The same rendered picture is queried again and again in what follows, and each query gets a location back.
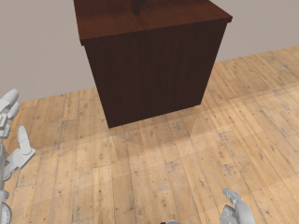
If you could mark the robot left hand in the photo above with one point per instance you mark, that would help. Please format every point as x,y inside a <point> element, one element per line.
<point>9,108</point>

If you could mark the counter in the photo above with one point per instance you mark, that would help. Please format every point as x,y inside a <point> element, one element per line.
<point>149,59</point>

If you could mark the robot left forearm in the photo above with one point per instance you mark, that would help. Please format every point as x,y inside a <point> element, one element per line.
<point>5,210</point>

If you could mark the robot right hand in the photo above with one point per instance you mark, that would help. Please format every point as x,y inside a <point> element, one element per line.
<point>241,214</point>

